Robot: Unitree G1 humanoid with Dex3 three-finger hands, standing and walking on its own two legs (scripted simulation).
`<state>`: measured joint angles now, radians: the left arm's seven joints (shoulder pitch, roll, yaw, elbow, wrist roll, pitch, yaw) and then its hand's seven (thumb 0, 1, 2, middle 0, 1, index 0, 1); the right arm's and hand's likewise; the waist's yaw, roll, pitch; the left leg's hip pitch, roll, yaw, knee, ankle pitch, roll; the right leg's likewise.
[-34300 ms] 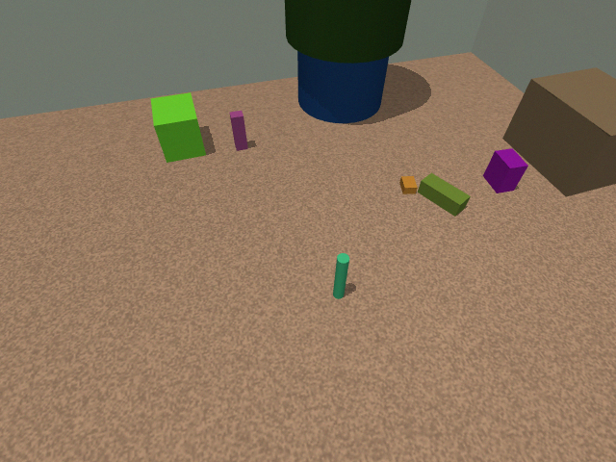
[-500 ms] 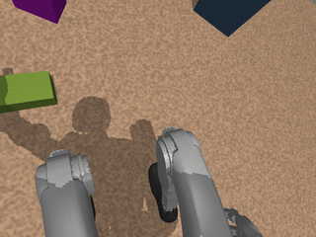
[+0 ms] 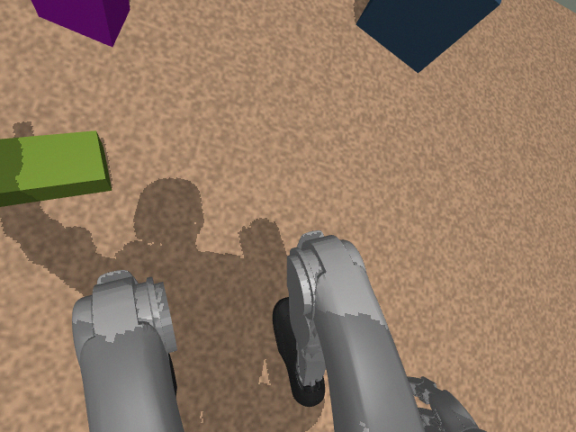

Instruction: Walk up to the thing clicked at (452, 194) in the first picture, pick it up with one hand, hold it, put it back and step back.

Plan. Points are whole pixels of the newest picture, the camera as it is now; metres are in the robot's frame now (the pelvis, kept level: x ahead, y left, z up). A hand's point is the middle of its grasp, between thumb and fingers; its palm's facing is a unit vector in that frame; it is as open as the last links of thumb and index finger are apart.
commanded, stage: rise first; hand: left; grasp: from above
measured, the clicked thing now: (31, 170) +0.50 +0.30 -0.29
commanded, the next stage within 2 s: approach in 0.24 s
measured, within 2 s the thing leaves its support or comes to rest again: neither
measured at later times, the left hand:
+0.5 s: hand out of the picture +0.46 +0.33 -0.17, palm faces -0.44 -0.05 -0.90, open 14.2 cm
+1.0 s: hand out of the picture +0.49 +0.31 -0.17, palm faces -0.44 -0.05 -0.90, open 14.1 cm
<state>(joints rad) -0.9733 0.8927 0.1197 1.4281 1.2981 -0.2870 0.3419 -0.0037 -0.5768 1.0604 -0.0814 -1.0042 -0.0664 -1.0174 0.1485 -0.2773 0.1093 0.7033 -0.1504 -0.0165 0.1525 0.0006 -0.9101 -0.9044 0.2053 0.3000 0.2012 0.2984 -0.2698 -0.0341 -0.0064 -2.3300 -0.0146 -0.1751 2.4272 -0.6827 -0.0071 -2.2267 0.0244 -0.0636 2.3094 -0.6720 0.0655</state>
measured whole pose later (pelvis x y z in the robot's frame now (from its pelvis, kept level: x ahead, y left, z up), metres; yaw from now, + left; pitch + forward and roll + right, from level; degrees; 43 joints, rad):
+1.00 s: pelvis +0.00 -0.01 +0.00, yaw +0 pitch +34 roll -9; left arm -1.04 0.87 0.11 1.48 1.26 -0.15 0.35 0.00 -0.57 1.06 -0.09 -1.03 -0.08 -1.04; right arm 0.21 -0.29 0.16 0.69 -0.14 -0.04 0.15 0.00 -0.91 -0.90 0.21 0.30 0.20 0.30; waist -0.33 0.00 0.01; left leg -2.35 0.00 -0.17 2.43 -0.68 -0.02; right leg -2.27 0.04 -0.06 2.32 -0.65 0.07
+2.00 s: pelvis +0.00 +0.00 -0.02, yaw -4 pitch +30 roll -14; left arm -1.06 1.04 0.17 1.61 1.32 -0.24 0.46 0.00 -0.56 1.05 -0.08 -0.97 -0.06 -0.99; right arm 0.18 -0.32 0.26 0.63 -0.23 -0.13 0.19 0.00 -0.90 -0.90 0.21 0.30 0.20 0.30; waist -0.39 -0.11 0.14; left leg -2.37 -0.01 -0.24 2.53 -0.70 -0.01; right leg -2.25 0.05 -0.12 2.36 -0.66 0.08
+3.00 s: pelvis +0.00 +0.01 -0.03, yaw -5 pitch +27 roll -15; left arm -1.07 1.08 0.12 1.66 1.31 -0.26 0.52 0.00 -0.17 0.85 -0.31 -0.96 -0.37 -0.93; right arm 0.13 -0.35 0.31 0.62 -0.24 -0.17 0.22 0.00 -0.90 -0.90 0.20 0.30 0.20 0.30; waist -0.40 -0.14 0.18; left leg -2.35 0.00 -0.28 2.55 -0.70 -0.01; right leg -2.23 0.06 -0.14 2.35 -0.64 0.08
